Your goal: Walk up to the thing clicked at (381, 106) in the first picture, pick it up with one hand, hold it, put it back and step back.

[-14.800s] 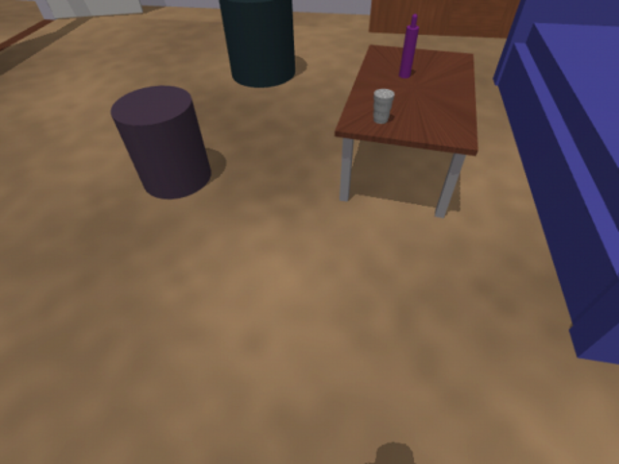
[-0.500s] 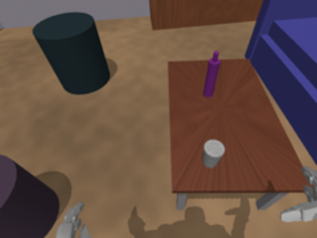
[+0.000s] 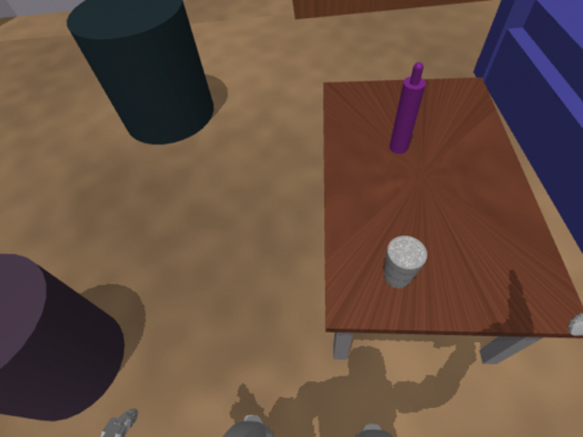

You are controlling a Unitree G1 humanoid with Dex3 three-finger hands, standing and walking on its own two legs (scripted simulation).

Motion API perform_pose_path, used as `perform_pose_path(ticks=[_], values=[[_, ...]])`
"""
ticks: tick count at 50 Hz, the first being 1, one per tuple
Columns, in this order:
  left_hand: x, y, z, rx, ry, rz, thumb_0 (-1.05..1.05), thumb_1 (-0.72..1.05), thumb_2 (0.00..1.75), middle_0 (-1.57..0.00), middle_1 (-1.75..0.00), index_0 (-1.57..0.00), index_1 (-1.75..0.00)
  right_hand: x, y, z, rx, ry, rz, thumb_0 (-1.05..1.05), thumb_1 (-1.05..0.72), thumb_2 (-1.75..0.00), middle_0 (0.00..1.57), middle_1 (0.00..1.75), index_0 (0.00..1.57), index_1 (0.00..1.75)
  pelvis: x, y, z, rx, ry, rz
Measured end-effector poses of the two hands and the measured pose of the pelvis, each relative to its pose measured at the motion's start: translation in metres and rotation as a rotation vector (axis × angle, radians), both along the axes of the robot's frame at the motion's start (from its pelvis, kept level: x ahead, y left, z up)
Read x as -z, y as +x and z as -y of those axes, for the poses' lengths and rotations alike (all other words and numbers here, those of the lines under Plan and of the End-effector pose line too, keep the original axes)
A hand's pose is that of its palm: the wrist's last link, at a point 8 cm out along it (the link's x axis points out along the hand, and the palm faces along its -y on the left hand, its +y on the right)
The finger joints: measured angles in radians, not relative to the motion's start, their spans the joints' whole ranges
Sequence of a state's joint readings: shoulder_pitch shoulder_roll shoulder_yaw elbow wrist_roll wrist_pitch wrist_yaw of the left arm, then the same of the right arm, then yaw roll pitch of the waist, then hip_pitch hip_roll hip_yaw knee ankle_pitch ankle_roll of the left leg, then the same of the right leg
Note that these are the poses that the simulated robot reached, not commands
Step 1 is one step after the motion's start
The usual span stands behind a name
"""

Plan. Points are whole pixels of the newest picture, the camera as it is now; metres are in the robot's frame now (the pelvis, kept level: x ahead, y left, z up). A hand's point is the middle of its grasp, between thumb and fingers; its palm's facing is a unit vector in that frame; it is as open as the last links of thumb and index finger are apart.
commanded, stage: go down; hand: right
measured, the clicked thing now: (401, 265) +0.50 -0.18 -0.26
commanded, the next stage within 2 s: approach in 0.70 s
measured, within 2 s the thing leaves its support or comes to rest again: neither
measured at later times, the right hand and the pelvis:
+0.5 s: hand out of the picture +0.39 -0.36 +0.03, palm faces +0.14 +0.99 -0.09, open 17.6 cm; pelvis +0.01 +0.00 +0.00, yaw +1 degrees
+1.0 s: hand out of the picture +0.40 -0.37 +0.02, palm faces +0.15 +0.99 -0.06, open 17.7 cm; pelvis +0.00 -0.01 -0.02, yaw +1 degrees
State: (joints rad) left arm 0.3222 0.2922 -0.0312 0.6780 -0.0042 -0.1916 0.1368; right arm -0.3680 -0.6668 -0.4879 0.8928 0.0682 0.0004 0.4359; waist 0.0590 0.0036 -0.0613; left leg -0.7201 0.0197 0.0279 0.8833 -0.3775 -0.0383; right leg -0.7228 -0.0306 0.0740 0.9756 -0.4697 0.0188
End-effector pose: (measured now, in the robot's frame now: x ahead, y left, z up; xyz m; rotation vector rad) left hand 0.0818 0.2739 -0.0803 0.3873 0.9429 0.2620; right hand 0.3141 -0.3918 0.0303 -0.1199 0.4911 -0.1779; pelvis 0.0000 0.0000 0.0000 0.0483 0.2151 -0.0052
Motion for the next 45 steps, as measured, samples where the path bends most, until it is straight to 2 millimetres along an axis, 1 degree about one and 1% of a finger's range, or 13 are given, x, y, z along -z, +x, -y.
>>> perform_pose_path(ticks=[6,14,17,25,32,41,45], values=[[0.000,-0.008,-0.003,-0.004,0.001,-0.028,0.01,0.90,0.90,-0.20,-0.29,-0.19,-0.30,-0.010,0.017,0.006,-0.003,0.022,0.042,-0.01,0.60,-0.04,0.03,0.05,0.04,0.06,-0.001,0.001,-0.001,-0.006,-0.003,-0.021],[0.003,-0.024,-0.006,-0.002,0.009,-0.109,0.00,0.91,0.89,-0.19,-0.30,-0.20,-0.29,-0.006,0.028,0.015,-0.005,0.027,0.078,-0.01,0.60,-0.03,0.04,0.05,0.04,0.06,0.003,0.002,-0.001,-0.010,-0.003,-0.049],[0.003,-0.027,-0.007,0.002,0.016,-0.135,0.00,0.91,0.89,-0.19,-0.30,-0.20,-0.30,-0.009,0.034,0.017,-0.009,0.031,0.114,-0.01,0.60,-0.03,0.04,0.05,0.04,0.05,0.004,0.003,-0.001,-0.009,-0.001,-0.057],[0.001,-0.028,-0.006,-0.001,0.020,-0.151,0.00,0.91,0.90,-0.19,-0.30,-0.20,-0.30,-0.014,0.047,0.022,-0.015,0.043,0.141,-0.01,0.57,-0.04,0.05,0.04,0.04,0.05,0.004,0.007,0.002,-0.013,0.005,-0.070],[0.001,-0.028,-0.001,0.003,0.006,-0.161,0.00,0.92,0.90,-0.19,-0.30,-0.20,-0.30,-0.010,0.047,0.025,-0.018,0.044,0.134,-0.01,0.57,-0.04,0.05,0.04,0.04,0.05,0.004,0.008,0.005,-0.015,0.008,-0.075],[0.000,-0.024,0.004,0.013,0.007,-0.158,0.00,0.91,0.90,-0.19,-0.30,-0.20,-0.30,-0.018,0.054,0.031,-0.018,0.049,0.192,-0.01,0.58,-0.05,0.04,0.05,0.04,0.05,0.005,0.008,0.008,-0.013,0.015,-0.078],[0.001,-0.024,0.006,0.017,0.007,-0.154,0.00,0.90,0.90,-0.19,-0.30,-0.19,-0.30,-0.018,0.056,0.034,-0.017,0.054,0.190,-0.01,0.58,-0.05,0.04,0.05,0.04,0.06,0.007,0.007,0.010,-0.013,0.016,-0.084]])
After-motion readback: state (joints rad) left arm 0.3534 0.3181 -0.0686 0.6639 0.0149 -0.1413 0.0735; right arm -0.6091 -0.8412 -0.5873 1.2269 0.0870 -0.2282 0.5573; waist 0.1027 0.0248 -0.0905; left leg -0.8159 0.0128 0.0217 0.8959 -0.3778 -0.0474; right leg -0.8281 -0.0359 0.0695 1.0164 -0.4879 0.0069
